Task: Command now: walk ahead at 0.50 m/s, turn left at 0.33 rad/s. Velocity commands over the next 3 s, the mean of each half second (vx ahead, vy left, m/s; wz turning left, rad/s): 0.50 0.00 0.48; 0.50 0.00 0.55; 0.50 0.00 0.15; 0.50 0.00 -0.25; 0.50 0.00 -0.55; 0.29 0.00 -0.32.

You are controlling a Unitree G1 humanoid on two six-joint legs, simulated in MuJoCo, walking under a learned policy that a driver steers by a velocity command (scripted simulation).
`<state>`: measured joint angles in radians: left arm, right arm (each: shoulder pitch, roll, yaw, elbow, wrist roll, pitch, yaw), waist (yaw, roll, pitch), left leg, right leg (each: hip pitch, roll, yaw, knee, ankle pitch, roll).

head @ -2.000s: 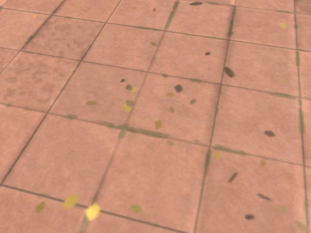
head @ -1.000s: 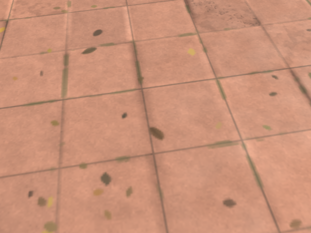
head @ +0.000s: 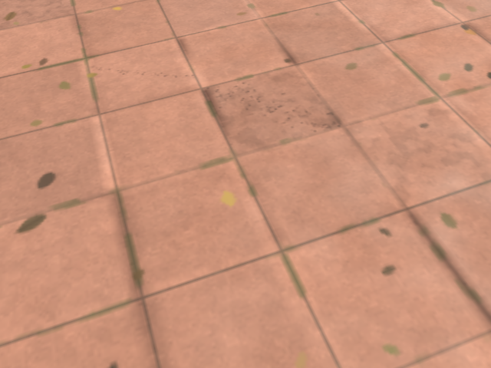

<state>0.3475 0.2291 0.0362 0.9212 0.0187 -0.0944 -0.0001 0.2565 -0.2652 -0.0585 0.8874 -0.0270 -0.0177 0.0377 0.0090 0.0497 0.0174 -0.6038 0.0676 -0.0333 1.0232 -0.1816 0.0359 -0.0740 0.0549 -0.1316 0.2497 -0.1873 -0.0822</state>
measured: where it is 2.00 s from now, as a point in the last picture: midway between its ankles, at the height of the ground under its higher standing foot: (137, 239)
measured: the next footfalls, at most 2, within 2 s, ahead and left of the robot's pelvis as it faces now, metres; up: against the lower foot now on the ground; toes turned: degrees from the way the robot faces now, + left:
left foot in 0.28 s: +0.29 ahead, +0.11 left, +0.00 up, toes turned +14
right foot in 0.80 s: +0.64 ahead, +0.05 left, +0.00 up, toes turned +29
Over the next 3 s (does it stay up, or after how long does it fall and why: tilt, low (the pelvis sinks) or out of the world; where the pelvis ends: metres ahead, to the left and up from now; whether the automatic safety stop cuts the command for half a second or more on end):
stays up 1.39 0.55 -0.01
